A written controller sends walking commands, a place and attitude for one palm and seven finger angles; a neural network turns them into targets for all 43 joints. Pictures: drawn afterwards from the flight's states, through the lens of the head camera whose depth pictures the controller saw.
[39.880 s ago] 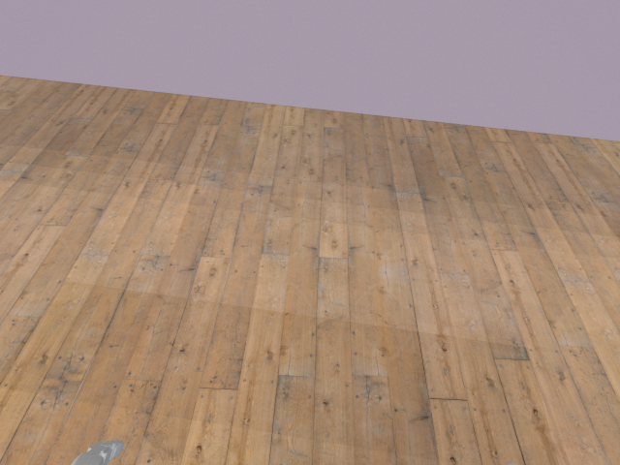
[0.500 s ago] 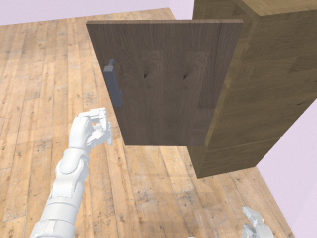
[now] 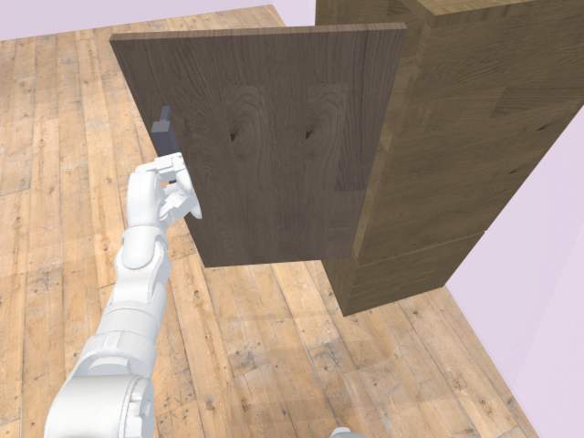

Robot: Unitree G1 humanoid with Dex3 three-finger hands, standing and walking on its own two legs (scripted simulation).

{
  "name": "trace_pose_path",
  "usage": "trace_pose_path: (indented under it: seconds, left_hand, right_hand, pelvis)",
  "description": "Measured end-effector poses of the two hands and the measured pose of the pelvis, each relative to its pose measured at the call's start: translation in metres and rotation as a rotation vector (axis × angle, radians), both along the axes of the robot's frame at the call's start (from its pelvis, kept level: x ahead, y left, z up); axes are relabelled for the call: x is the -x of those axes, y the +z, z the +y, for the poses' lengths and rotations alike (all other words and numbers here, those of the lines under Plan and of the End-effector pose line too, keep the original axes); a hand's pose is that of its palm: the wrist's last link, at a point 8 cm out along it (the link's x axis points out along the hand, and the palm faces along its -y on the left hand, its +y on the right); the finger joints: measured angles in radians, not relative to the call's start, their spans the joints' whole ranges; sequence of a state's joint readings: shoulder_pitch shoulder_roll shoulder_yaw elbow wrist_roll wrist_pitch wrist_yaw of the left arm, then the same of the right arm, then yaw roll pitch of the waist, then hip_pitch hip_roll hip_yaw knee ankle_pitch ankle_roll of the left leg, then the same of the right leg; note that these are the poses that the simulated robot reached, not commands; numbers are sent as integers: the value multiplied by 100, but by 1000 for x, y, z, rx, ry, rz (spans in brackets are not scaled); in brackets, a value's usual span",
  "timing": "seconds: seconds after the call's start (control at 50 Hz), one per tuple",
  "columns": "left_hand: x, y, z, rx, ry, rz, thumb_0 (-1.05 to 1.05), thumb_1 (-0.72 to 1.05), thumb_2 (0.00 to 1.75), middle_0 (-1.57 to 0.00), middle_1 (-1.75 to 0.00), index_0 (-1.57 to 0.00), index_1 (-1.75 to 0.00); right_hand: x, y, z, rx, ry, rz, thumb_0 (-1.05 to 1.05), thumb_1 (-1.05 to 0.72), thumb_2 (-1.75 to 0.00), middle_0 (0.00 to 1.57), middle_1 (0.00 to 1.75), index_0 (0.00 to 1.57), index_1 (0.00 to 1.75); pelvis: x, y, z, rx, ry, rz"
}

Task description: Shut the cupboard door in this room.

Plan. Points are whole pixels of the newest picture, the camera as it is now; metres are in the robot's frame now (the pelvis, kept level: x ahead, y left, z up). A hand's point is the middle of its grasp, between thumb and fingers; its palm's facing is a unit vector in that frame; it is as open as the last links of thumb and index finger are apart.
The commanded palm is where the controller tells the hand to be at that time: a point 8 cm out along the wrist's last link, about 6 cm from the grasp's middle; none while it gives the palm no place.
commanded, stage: bring the fist close to the handle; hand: left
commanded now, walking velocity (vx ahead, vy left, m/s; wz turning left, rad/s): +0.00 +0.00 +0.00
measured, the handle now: (176, 154) +0.53 +0.18 +0.08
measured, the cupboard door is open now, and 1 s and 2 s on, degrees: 77 69 58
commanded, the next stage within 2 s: push the door shut along its arc in 0.18 s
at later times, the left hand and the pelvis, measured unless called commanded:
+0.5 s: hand (197, 193) +0.43 +0.13 +0.09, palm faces +0.03 -1.00 -0.03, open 3.1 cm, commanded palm +0.42 +0.18 +0.08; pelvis -0.02 +0.00 +0.00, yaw +1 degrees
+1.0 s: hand (204, 160) +0.50 +0.13 +0.09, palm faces -0.11 -0.99 -0.03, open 3.1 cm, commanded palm +0.49 +0.17 +0.08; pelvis -0.02 +0.01 -0.02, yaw +1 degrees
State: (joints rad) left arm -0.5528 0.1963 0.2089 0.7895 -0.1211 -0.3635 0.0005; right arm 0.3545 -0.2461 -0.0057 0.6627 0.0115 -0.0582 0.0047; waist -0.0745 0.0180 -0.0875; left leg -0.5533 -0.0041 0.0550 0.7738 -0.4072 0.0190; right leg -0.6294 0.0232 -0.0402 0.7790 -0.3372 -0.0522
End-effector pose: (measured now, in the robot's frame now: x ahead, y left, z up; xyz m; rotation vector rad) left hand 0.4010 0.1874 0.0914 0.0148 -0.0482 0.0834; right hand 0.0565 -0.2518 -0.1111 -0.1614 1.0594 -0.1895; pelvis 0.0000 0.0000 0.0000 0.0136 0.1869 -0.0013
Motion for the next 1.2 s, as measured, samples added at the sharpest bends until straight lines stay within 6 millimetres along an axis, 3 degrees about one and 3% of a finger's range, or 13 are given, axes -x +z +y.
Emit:
trace_pose_path:
  seconds: [0.1,0.22,0.32,0.46,0.62,0.88,1.06,1.2]
  left_hand:
    - [9,-8,7,-13,-4,48,2,90,90,-130,-150,-130,-150]
    - [14,-4,0,11,-15,15,2,90,90,-130,-150,-130,-150]
    - [11,3,-9,-1,-34,-11,2,90,90,-131,-150,-130,-150]
    - [-3,-5,-5,-20,-43,66,2,89,90,-131,-150,-130,-150]
    - [-35,10,-4,-24,-98,15,2,89,90,-131,-150,-130,-150]
    - [-66,2,-1,-7,-156,57,2,90,90,-131,-150,-131,-150]
    - [-91,1,-6,-22,-211,81,2,90,90,-131,-150,-130,-150]
    - [-115,-1,-22,-2,-264,103,2,90,90,-130,-150,-130,-150]
  right_hand:
    - [6,0,-3,2,-6,16,1,-91,-90,20,30,20,30]
    - [-2,2,-3,15,12,-10,1,-91,-90,20,30,20,30]
    - [-13,3,0,9,30,-52,1,-91,-90,20,30,20,30]
    - [-15,4,4,8,32,-63,1,-91,-90,20,30,20,30]
    - [13,-6,-1,28,10,32,1,-91,-90,20,30,20,30]
    - [69,-7,-8,57,-53,193,1,-91,-90,20,30,20,30]
    - [87,-8,-5,75,-68,251,1,-91,-90,20,30,20,30]
    - [95,-9,0,80,-80,278,1,-91,-90,20,30,20,30]
  pelvis:
    - [3,1,0,4,7,-10]
    - [9,1,0,6,15,-18]
    - [12,0,1,5,17,-18]
    - [17,-2,0,4,21,-11]
    - [17,-7,2,9,27,36]
    - [15,-13,6,17,25,88]
    - [16,-18,10,30,33,130]
    - [14,-23,13,37,33,164]
